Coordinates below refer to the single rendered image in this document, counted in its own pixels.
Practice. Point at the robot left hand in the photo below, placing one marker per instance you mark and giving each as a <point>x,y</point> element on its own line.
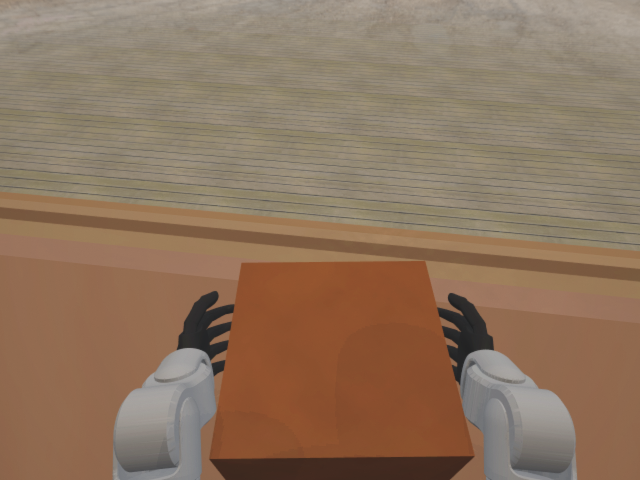
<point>195,333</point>

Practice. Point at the carton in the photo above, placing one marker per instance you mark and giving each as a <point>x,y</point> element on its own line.
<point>338,371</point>

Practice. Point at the robot right forearm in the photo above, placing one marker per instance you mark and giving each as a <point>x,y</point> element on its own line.
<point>528,432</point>

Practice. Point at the robot right hand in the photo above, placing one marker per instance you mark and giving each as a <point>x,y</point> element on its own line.
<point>473,335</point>

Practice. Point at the robot left forearm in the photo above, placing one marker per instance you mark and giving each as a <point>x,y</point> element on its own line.
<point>157,431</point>

